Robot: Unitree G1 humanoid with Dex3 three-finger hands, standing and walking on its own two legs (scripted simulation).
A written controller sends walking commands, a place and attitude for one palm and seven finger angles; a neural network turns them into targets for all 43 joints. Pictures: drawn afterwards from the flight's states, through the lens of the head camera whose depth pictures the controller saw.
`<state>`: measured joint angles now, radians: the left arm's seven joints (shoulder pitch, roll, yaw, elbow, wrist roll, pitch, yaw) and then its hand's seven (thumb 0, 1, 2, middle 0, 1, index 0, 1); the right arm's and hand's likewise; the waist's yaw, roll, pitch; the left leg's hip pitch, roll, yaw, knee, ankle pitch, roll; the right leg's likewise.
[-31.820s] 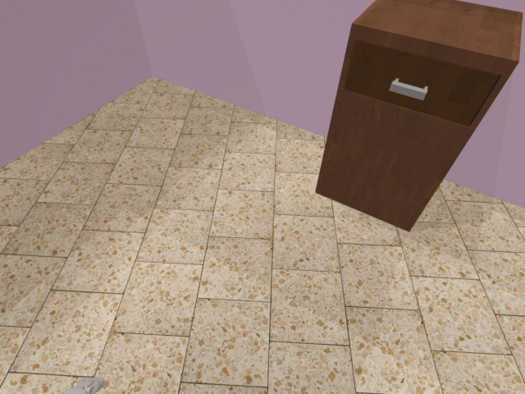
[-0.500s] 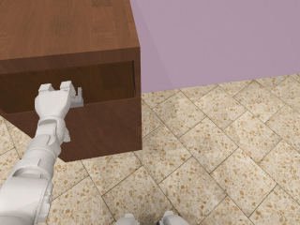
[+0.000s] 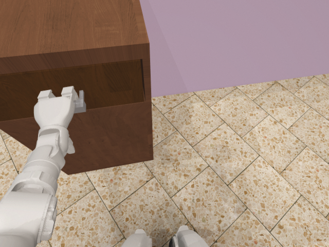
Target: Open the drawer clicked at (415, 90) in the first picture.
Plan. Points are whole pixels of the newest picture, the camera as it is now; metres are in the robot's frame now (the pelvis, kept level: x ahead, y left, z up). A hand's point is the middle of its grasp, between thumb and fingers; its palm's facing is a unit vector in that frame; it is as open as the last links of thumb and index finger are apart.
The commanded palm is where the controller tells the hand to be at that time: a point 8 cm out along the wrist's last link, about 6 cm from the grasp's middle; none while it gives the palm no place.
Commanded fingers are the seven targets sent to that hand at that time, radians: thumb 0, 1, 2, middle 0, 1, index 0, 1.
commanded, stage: lower the fingers behind the handle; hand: left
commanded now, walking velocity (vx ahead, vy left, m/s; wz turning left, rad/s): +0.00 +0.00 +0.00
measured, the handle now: (63, 102) +0.49 +0.27 -0.01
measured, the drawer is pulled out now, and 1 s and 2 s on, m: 0.00 0.00 0.11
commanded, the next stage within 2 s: close the thumb around the handle in 0.08 s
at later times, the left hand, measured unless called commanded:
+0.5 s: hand (64, 122) +0.44 +0.27 -0.02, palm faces -0.03 -0.04 -1.00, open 10.9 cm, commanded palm +0.41 +0.27 +0.03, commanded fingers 0.00 0.45 0.71 -0.37 -1.30 -0.37 -1.30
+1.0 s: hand (64, 121) +0.44 +0.27 -0.03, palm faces -0.03 -0.03 -1.00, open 5.8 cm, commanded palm +0.41 +0.27 +0.03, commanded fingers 0.00 0.90 0.90 -0.40 -1.35 -0.40 -1.35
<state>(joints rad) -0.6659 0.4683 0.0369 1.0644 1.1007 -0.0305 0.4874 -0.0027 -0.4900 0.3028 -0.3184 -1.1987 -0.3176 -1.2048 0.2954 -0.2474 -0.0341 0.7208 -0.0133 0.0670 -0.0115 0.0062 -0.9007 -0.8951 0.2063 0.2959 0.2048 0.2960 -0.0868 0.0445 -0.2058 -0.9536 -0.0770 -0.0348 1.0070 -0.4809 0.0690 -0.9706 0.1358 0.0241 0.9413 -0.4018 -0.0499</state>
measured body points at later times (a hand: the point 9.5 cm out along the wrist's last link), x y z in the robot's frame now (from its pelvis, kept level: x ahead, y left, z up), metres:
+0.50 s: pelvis +0.00 +0.00 +0.00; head +0.11 +0.01 +0.44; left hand +0.43 +0.26 +0.03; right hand +0.05 -0.27 -0.13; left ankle -0.02 +0.07 -0.67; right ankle +0.01 -0.09 -0.67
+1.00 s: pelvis +0.00 +0.01 +0.00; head +0.11 +0.01 +0.43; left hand +0.44 +0.26 +0.03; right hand +0.04 -0.27 -0.13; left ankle -0.02 +0.07 -0.67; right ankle +0.01 -0.09 -0.67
